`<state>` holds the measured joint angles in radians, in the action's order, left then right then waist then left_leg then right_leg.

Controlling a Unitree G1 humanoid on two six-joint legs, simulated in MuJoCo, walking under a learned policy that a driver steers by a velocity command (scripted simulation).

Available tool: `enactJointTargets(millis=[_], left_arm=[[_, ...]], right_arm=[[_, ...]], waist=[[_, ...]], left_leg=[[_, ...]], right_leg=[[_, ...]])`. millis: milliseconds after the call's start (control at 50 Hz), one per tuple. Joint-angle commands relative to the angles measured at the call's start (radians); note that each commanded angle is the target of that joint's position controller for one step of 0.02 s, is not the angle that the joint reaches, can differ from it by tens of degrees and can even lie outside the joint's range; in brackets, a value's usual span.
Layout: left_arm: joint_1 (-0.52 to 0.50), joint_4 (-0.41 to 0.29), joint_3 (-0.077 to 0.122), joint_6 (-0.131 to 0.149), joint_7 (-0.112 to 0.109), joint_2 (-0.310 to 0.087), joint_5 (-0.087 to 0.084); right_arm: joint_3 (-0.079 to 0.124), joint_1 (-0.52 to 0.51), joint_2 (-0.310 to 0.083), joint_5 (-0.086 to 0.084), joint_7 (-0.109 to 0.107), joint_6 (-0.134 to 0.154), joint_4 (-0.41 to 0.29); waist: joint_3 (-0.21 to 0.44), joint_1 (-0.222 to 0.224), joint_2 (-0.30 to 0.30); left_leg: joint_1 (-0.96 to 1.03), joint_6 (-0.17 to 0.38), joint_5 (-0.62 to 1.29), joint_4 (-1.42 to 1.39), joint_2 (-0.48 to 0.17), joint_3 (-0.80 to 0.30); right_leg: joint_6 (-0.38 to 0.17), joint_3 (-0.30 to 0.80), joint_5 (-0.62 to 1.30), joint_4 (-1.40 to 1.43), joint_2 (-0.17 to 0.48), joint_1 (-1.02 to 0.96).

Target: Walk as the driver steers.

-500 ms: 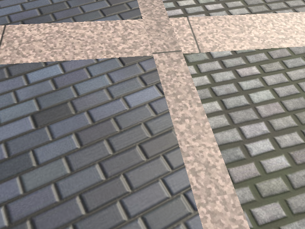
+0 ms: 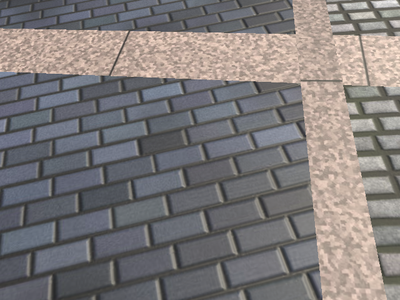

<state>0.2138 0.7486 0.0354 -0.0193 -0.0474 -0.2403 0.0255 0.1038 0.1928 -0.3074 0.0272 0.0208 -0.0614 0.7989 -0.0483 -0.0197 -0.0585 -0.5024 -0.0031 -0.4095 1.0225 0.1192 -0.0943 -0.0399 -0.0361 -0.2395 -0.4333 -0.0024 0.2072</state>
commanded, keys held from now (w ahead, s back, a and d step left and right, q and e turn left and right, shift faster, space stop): q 0.28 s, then w+q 0.66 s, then q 0.02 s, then no key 0.04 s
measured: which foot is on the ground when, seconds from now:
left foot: up 0.00-0.30, down 0.32-0.84, up 0.86-1.00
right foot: down 0.00-0.32, up 0.34-0.80, down 0.82-1.00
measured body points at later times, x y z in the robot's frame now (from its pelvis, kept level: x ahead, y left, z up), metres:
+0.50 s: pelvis +0.01 +0.05 +0.00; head +0.02 +0.08 +0.45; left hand +0.03 +0.35 -0.12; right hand +0.17 -0.20 -0.10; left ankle -0.04 +0.11 -0.74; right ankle +0.06 -0.10 -0.67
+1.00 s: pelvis +0.23 +0.09 +0.00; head +0.26 +0.08 +0.45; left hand +0.17 +0.38 -0.10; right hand +0.45 -0.11 -0.13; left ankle +0.10 +0.15 -0.66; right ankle +0.28 +0.01 -0.74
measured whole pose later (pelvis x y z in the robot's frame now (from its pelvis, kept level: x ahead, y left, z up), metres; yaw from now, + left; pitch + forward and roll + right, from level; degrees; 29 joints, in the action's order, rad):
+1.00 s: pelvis +0.23 +0.09 +0.00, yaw +35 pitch +1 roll +0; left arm 0.24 0.73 0.04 0.06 -0.01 -0.26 0.03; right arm 0.07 0.29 -0.33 0.03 0.04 0.02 0.78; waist -0.03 -0.02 -0.06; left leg -0.44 0.06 -0.33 1.12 0.04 -0.06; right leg -0.03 -0.08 -0.22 -0.42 -0.01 0.22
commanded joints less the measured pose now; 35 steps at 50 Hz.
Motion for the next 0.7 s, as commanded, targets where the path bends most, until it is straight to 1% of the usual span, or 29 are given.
enactJointTargets(millis=[20, 80, 120, 180, 240, 260, 280, 300, 320, 340, 360, 380, 400, 420, 440, 460, 480, 500, 520, 580, 620, 700], left_arm=[[-0.065, -0.094, 0.028, 0.02, -0.001, -0.124, 0.001], [0.031, -0.069, 0.041, 0.021, -0.002, -0.149, 0.0], [0.055, -0.06, 0.049, 0.02, 0.002, -0.166, 0.002], [0.036, -0.062, 0.056, 0.02, 0.016, -0.185, 0.006], [0.023, -0.058, 0.065, 0.017, 0.031, -0.21, 0.007], [0.022, -0.056, 0.068, 0.015, 0.034, -0.217, 0.004], [0.012, -0.056, 0.07, 0.011, 0.036, -0.222, -0.003], [0.006, -0.055, 0.071, 0.007, 0.038, -0.223, -0.009], [0.032, -0.049, 0.068, 0.003, 0.04, -0.204, -0.003], [0.039, -0.079, 0.043, -0.006, 0.047, -0.109, 0.014], [-0.079, -0.16, 0.036, -0.016, 0.041, -0.122, 0.029], [-0.128, -0.157, 0.048, -0.016, 0.047, -0.171, 0.026], [-0.116, -0.145, 0.054, -0.006, 0.06, -0.184, 0.005], [-0.088, -0.122, 0.057, 0.008, 0.07, -0.188, -0.001], [-0.064, -0.103, 0.058, 0.015, 0.075, -0.185, 0.015], [-0.039, -0.081, 0.056, 0.018, 0.079, -0.178, 0.025], [-0.029, -0.075, 0.054, 0.018, 0.082, -0.168, 0.026], [-0.031, -0.072, 0.052, 0.018, 0.083, -0.159, 0.024], [-0.043, -0.074, 0.051, 0.018, 0.083, -0.153, 0.021], [-0.112, -0.092, 0.048, 0.019, 0.08, -0.146, 0.017], [-0.162, -0.107, 0.044, 0.024, 0.081, -0.139, 0.015], [-0.25, -0.143, 0.034, 0.039, 0.085, -0.127, 0.006]], right_arm=[[0.021, 0.054, -0.088, -0.004, 0.018, -0.005, -0.034], [0.008, -0.022, -0.069, -0.009, 0.025, -0.014, -0.07], [0.0, -0.047, -0.06, -0.012, 0.029, -0.018, -0.087], [-0.013, -0.068, -0.045, -0.019, 0.035, -0.02, -0.112], [-0.017, -0.066, -0.052, -0.028, 0.034, -0.016, -0.131], [-0.017, -0.061, -0.054, -0.029, 0.034, -0.013, -0.136], [-0.017, -0.043, -0.052, -0.026, 0.032, -0.008, -0.135], [-0.019, -0.007, -0.048, -0.016, 0.027, 0.0, -0.127], [-0.012, 0.05, -0.078, -0.001, 0.018, 0.012, -0.106], [0.011, 0.116, -0.182, 0.011, 0.008, 0.027, -0.099], [0.04, 0.176, -0.289, -0.005, 0.01, 0.033, -0.108], [0.023, 0.175, -0.215, -0.007, 0.01, 0.031, -0.094], [0.002, 0.124, -0.16, -0.015, 0.004, 0.028, -0.099], [-0.008, 0.076, -0.136, -0.016, -0.003, 0.031, -0.107], [-0.013, 0.063, -0.127, -0.019, -0.012, 0.042, -0.111], [-0.018, 0.068, -0.116, -0.016, -0.013, 0.054, -0.108], [-0.017, 0.089, -0.12, -0.017, -0.01, 0.067, -0.101], [-0.015, 0.11, -0.127, -0.019, -0.006, 0.078, -0.092], [-0.013, 0.131, -0.131, -0.02, -0.005, 0.086, -0.084], [-0.01, 0.19, -0.136, -0.017, -0.006, 0.095, -0.064], [-0.008, 0.224, -0.141, -0.015, -0.009, 0.098, -0.052], [-0.002, 0.266, -0.156, -0.01, -0.014, 0.107, -0.038]], waist=[[0.053, -0.014, 0.191], [0.057, 0.044, 0.197], [0.065, 0.06, 0.211], [0.07, 0.061, 0.229], [0.082, 0.058, 0.254], [0.086, 0.054, 0.256], [0.09, 0.037, 0.244], [0.111, 0.01, 0.212], [0.128, -0.013, 0.117], [0.124, -0.021, -0.173], [0.069, -0.079, -0.241], [0.002, -0.082, -0.103], [-0.045, -0.045, -0.085], [-0.064, -0.014, -0.078], [-0.059, -0.003, -0.087], [-0.032, 0.003, -0.071], [-0.011, 0.007, -0.043], [-0.001, 0.007, -0.025], [-0.001, 0.002, -0.022], [-0.026, -0.027, -0.044], [-0.037, -0.047, -0.044], [-0.045, -0.073, -0.044]], left_leg=[[-0.069, -0.042, 0.013, 0.157, -0.041, 0.033], [-0.11, -0.069, -0.001, 0.056, -0.066, 0.053], [-0.086, -0.07, -0.023, -0.025, -0.083, 0.069], [0.031, -0.048, -0.048, -0.165, -0.102, 0.113], [0.139, -0.016, -0.054, -0.285, -0.093, 0.163], [0.166, -0.005, -0.042, -0.335, -0.091, 0.172], [0.212, 0.009, 0.005, -0.416, -0.086, 0.181], [0.307, 0.03, 0.095, -0.542, -0.07, 0.195], [0.452, 0.055, 0.132, -0.651, -0.082, 0.118], [0.588, 0.123, -0.013, -0.766, -0.34, -0.261], [0.506, 0.288, -0.063, -0.827, -0.501, -0.582], [0.492, 0.306, -0.178, -0.843, -0.465, -0.513], [0.442, 0.277, -0.26, -0.867, -0.408, -0.434], [0.425, 0.241, -0.217, -0.888, -0.342, -0.369], [0.432, 0.228, -0.123, -0.89, -0.302, -0.325], [0.444, 0.224, -0.021, -0.883, -0.276, -0.287], [0.458, 0.226, 0.047, -0.873, -0.267, -0.272], [0.468, 0.23, 0.088, -0.867, -0.263, -0.264], [0.473, 0.236, 0.101, -0.866, -0.26, -0.264], [0.478, 0.252, 0.083, -0.876, -0.263, -0.29], [0.481, 0.257, 0.101, -0.867, -0.265, -0.303], [0.463, 0.259, 0.197, -0.809, -0.267, -0.327]], right_leg=[[-0.139, 0.124, 0.392, 0.132, 0.218, -0.094], [-0.164, 0.113, 0.462, 0.105, 0.256, -0.214], [-0.172, 0.101, 0.483, 0.091, 0.28, -0.241], [-0.166, 0.052, 0.485, 0.071, 0.291, -0.189], [-0.152, 0.021, 0.509, 0.034, 0.302, -0.145], [-0.143, 0.016, 0.504, 0.014, 0.308, -0.139], [-0.124, 0.001, 0.481, -0.021, 0.307, -0.121], [-0.083, -0.032, 0.314, -0.066, 0.3, -0.063], [-0.027, -0.074, 0.07, -0.17, 0.268, 0.066], [0.037, -0.171, -0.355, -0.476, 0.148, 0.324], [0.052, -0.039, -0.447, -0.6, 0.002, 0.52], [0.045, 0.053, -0.353, -0.654, 0.056, 0.561], [0.039, 0.059, -0.234, -0.632, 0.072, 0.552], [0.045, 0.061, -0.145, -0.59, 0.081, 0.524], [0.055, 0.054, -0.089, -0.579, 0.081, 0.499], [0.061, 0.05, -0.042, -0.584, 0.075, 0.473], [0.066, 0.048, -0.016, -0.58, 0.068, 0.465], [0.071, 0.046, 0.001, -0.565, 0.065, 0.469], [0.076, 0.045, 0.014, -0.542, 0.063, 0.478], [0.097, 0.047, 0.046, -0.449, 0.06, 0.519], [0.107, 0.05, 0.066, -0.376, 0.054, 0.524], [0.103, 0.052, 0.069, -0.248, 0.03, 0.467]])
Velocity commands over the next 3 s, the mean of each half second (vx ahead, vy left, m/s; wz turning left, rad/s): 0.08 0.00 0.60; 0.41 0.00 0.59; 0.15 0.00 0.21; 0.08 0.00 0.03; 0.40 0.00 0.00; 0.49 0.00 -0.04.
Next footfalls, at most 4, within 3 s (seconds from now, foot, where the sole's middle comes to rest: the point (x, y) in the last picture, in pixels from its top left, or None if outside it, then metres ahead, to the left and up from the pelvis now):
0.32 left None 0.00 0.12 -0.78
0.82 right None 0.32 0.03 -0.78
1.26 left None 0.38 0.31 -0.78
1.62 right None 0.45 0.12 -0.78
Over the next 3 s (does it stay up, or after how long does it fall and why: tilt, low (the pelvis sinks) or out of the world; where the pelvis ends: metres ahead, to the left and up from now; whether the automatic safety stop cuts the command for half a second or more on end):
stays up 0.76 0.52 0.00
